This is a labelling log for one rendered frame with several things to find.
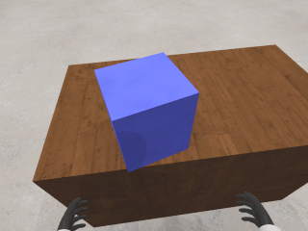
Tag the carton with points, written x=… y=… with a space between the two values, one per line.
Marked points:
x=151 y=106

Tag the pedestal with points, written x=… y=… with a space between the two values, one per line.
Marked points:
x=249 y=134

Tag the left robot hand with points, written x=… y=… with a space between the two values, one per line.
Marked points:
x=69 y=218

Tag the right robot hand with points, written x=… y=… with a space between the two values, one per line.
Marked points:
x=261 y=216

